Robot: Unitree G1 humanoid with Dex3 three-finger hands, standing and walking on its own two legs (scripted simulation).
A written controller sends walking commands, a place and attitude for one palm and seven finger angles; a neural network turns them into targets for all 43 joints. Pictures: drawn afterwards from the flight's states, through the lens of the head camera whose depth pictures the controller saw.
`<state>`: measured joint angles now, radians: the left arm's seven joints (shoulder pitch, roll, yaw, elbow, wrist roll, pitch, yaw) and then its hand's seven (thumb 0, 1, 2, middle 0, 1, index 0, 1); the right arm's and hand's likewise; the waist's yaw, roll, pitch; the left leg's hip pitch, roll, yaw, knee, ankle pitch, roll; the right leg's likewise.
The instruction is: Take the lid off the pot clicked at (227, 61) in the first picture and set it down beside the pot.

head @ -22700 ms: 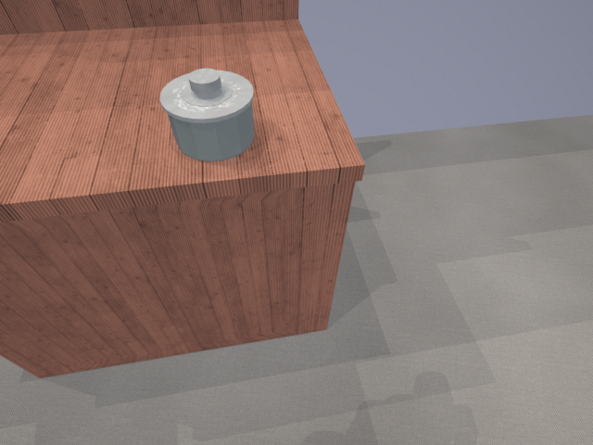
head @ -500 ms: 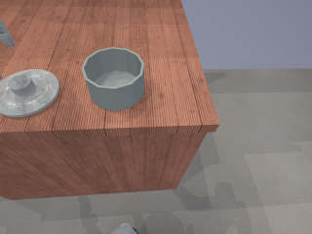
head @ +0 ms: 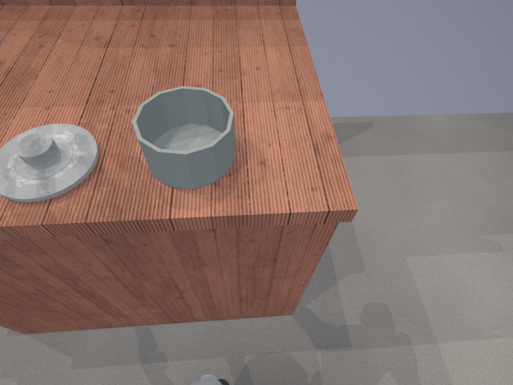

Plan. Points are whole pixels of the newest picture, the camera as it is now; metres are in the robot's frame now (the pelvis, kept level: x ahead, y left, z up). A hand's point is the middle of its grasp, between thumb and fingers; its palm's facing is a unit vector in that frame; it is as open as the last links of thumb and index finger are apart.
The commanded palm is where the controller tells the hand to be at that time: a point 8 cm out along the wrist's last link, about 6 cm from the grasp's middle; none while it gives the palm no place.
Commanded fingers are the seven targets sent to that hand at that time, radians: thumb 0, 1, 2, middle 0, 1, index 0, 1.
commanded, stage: raise the empty hand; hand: left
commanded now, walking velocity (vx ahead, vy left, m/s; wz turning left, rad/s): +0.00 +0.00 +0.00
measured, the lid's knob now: (37, 148) +0.47 +0.35 +0.09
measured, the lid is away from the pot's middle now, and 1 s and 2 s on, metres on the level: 0.24 0.24 0.24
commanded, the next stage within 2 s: draw the hand back to the body in 0.02 s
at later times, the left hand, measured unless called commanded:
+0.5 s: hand out of the picture +0.43 +0.34 +0.24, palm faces -0.19 -0.08 -0.98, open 11.1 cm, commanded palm +0.39 +0.33 +0.30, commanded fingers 0.00 -0.09 0.81 -0.43 -0.71 -0.43 -0.71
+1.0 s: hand out of the picture +0.39 +0.27 +0.30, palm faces +0.53 -0.83 -0.19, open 10.6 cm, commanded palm +0.33 +0.30 +0.29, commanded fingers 0.00 0.28 0.85 -0.34 -0.56 -0.34 -0.56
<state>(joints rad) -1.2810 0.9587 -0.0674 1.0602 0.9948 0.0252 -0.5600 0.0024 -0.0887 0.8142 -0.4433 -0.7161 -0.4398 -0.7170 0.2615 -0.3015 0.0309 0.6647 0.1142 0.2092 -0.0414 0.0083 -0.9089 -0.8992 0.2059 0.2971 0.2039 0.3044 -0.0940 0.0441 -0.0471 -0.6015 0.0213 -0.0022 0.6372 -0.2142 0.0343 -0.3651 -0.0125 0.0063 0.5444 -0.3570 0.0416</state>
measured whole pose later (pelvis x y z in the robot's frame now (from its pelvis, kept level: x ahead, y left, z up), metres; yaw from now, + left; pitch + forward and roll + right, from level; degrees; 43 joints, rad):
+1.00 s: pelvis +0.02 -0.04 +0.02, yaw -3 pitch +0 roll -1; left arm -0.48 0.57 0.47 0.29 -0.05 -0.07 0.08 0.00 0.05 0.83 -0.41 -0.65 -0.40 -0.65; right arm 0.21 -0.27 0.04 0.64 0.05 0.00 -0.06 0.01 -0.91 -0.90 0.21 0.30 0.20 0.30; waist 0.00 0.03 -0.01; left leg -0.27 0.06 0.04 0.46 -0.19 -0.02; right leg -0.06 0.02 0.05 0.37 -0.31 0.00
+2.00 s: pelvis +0.01 -0.04 +0.02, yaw -2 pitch -4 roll +0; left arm 0.16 0.38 0.44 -0.42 -0.12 -0.12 0.07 0.02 0.88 0.90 -0.21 -0.30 -0.21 -0.30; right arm 0.14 -0.23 0.02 0.67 0.00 -0.08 -0.07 0.02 -0.91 -0.90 0.21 0.30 0.20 0.30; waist 0.07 0.05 0.02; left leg -0.15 0.05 0.04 0.38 -0.16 -0.02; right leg 0.06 0.01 0.04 0.30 -0.28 0.00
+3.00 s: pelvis -0.06 +0.01 +0.01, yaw -2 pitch -1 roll -3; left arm 0.52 0.52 0.54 -0.78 -0.09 -0.22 0.10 0.02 0.88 0.90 -0.22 -0.30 -0.22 -0.30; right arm 0.22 -0.22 -0.01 0.52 0.03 -0.05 -0.05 0.02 -0.91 -0.90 0.20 0.30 0.20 0.30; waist 0.00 0.01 0.06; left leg -0.41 0.03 0.04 0.53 -0.11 0.04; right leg -0.22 -0.01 0.04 0.49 -0.26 0.04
